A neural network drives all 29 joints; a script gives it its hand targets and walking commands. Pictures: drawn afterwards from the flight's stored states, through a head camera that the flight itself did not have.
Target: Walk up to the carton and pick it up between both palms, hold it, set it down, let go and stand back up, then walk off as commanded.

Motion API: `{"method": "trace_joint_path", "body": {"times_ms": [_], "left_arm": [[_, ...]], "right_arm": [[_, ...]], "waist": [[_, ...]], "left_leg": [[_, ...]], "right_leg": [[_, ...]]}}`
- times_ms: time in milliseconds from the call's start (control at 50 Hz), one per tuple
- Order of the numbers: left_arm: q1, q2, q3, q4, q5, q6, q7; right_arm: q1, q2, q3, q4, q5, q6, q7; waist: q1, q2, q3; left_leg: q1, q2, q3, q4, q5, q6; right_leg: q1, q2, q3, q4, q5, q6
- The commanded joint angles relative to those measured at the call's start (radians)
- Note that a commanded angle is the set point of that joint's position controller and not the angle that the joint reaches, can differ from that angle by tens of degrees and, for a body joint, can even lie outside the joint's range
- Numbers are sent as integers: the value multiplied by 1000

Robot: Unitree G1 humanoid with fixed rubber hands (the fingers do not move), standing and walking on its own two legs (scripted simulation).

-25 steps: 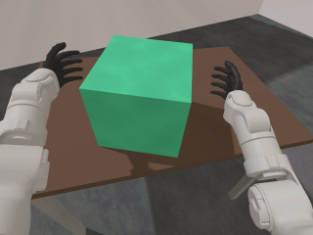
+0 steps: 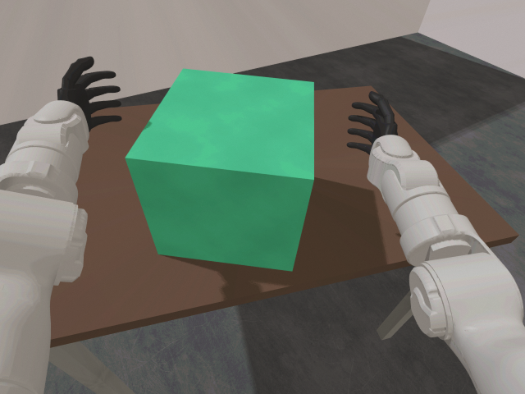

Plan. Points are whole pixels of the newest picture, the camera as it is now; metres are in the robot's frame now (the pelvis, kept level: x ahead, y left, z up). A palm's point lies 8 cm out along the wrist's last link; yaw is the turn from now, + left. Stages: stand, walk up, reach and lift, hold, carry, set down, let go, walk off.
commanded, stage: reach and lift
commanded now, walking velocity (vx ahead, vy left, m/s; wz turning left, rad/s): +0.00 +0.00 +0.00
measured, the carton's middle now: (236, 167) +0.53 +0.01 +0.06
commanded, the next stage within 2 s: none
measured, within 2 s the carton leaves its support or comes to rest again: neither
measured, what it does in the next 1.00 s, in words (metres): stands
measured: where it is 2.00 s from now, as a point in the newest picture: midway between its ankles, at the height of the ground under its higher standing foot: outside the picture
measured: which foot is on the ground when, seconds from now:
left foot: down 0.00-1.00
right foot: down 0.00-1.00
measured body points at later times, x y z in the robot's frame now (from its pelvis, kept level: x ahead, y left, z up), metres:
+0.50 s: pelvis +0.01 +0.00 +0.00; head +0.06 +0.03 +0.45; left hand +0.50 +0.24 +0.13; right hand +0.45 -0.18 +0.12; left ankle +0.01 +0.13 -0.74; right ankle +0.02 -0.15 -0.74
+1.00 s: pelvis +0.01 +0.00 +0.00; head +0.06 +0.03 +0.45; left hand +0.50 +0.22 +0.12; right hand +0.45 -0.17 +0.12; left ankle +0.01 +0.13 -0.74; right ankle +0.02 -0.15 -0.74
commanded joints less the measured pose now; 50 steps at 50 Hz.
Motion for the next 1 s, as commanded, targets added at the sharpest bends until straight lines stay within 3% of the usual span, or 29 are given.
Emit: {"method": "trace_joint_path", "body": {"times_ms": [0, 120, 140, 260, 400, 440, 500, 540, 740, 980], "left_arm": [[-490, 136, -62, -119, -101, -102, -7], [-434, 91, -76, -69, -85, -150, -12], [-424, 89, -66, -69, -78, -159, -11], [-363, 44, -68, -51, -54, -203, -14], [-324, 24, -22, -114, -4, -258, -11], [-324, 36, 8, -163, 8, -278, -3], [-344, 41, 21, -198, 16, -293, 4], [-336, 42, 30, -186, 15, -290, 5], [-346, -15, 21, -170, 27, -287, 10], [-388, -62, 66, -156, 82, -277, 25]], "right_arm": [[-574, -135, -19, -124, 78, -91, 7], [-532, -125, -30, -68, 51, -148, 15], [-525, -120, -15, -67, 54, -159, 16], [-449, -97, -21, -18, 20, -219, 9], [-382, -78, -14, 3, 2, -297, 1], [-380, -86, -7, -26, 2, -326, 1], [-371, -92, -13, -16, 0, -344, -2], [-370, -90, 5, -13, 13, -347, -2], [-376, -55, 1, 25, 18, -353, -5], [-431, 35, -57, -1, -50, -333, -33]], "waist": [[-39, 120, -585], [-41, 138, -594], [-28, 137, -602], [-43, 153, -642], [-31, 198, -762], [-13, 222, -823], [-20, 237, -853], [-6, 225, -847], [-11, 237, -818], [-14, 198, -748]], "left_leg": [[-60, -75, 14, -82, 202, 29], [-44, -69, 16, -62, 222, 20], [-50, -71, 21, -56, 232, 19], [-35, -72, 14, -33, 285, 9], [7, -72, 11, 30, 439, -20], [32, -73, 14, 59, 529, -35], [39, -73, 14, 76, 551, -45], [26, -74, 22, 79, 563, -45], [30, -72, 17, 82, 567, -52], [-71, -74, 16, 34, 401, -25]], "right_leg": [[104, 27, -61, -22, 402, -39], [44, 33, -72, -24, 366, -45], [51, 31, -69, -21, 377, -40], [29, 31, -82, -18, 405, -40], [-1, 37, -91, 8, 494, -35], [7, 39, -90, 23, 556, -32], [-11, 39, -92, 28, 563, -29], [2, 38, -92, 34, 579, -28], [-53, 37, -103, 36, 554, -29], [-26, 20, -91, 16, 459, -20]]}}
